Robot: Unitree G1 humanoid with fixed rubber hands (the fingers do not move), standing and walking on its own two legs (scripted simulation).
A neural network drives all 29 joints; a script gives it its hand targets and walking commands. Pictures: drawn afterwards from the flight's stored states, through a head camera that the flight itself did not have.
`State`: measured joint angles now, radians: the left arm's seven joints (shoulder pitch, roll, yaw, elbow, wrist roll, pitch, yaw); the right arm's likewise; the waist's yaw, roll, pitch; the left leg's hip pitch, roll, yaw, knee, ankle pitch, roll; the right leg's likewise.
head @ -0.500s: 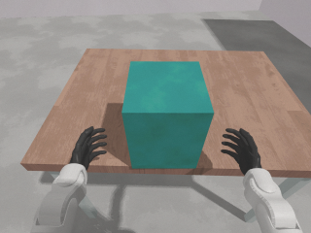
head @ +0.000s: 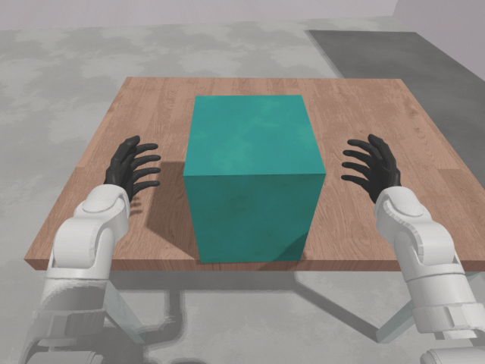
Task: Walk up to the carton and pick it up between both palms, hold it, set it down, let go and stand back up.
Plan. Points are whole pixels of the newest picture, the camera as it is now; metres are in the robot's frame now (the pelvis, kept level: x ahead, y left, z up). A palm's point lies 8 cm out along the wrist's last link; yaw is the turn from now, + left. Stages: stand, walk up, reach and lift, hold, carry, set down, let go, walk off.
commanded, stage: reach and lift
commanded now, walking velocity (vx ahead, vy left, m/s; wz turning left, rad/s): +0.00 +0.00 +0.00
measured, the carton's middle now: (249, 181) +0.44 +0.00 +0.06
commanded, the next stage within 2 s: none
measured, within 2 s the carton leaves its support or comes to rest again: neither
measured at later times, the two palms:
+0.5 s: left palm (115, 133) +0.40 +0.20 +0.20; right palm (376, 132) +0.42 -0.19 +0.19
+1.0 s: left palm (115, 88) +0.45 +0.20 +0.25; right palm (372, 87) +0.45 -0.18 +0.25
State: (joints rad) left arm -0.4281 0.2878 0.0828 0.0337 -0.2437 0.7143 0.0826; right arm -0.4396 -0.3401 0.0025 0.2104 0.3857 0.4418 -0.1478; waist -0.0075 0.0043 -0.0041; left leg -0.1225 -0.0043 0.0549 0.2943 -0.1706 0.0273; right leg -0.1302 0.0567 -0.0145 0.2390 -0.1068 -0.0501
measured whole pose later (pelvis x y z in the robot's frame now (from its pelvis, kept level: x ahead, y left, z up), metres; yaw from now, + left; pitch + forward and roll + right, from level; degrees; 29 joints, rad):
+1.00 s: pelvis +0.00 +0.00 +0.00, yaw +3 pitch +10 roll +0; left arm -1.21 0.41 -0.01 1.00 -0.32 0.44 0.06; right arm -1.25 -0.36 0.05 1.06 0.39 0.43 -0.14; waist -0.05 0.00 -0.17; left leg -0.35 -0.02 0.00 0.32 -0.14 0.02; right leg -0.33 0.05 -0.06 0.25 -0.09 -0.05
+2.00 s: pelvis -0.01 +0.00 -0.01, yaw +2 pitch +18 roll +0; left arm -0.97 0.15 0.26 1.11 0.05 -0.07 0.05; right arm -0.92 -0.07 -0.22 1.03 0.01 -0.01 -0.18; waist -0.06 -0.02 -0.24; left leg -0.49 -0.03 0.01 0.28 -0.10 0.03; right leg -0.50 0.04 -0.04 0.25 -0.06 -0.05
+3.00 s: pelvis +0.02 -0.01 +0.00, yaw +6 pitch +4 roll +0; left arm -0.85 -0.10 0.58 0.74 0.42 0.08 -0.09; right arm -0.77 0.14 -0.55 0.67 -0.40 0.02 -0.04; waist -0.06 0.00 0.02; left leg -0.15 -0.03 -0.07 0.21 -0.12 0.02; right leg -0.12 0.04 -0.10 0.14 -0.09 -0.05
